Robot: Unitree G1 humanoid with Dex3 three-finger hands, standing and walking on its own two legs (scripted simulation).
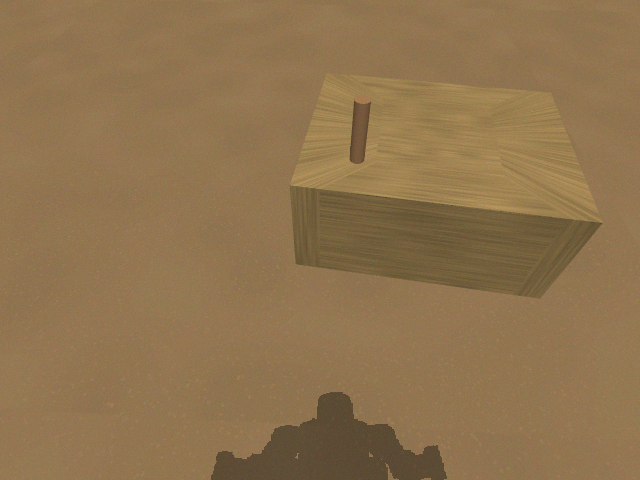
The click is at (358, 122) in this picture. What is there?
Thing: slim round
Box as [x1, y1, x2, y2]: [350, 95, 370, 163]
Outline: 365,95 358,95 354,98 350,148 350,160 354,163 362,162 364,156 370,98
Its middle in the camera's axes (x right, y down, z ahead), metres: +0.12 -0.36 +1.24
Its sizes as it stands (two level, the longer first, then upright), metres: 0.050 0.050 0.221
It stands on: a support 0.42 m high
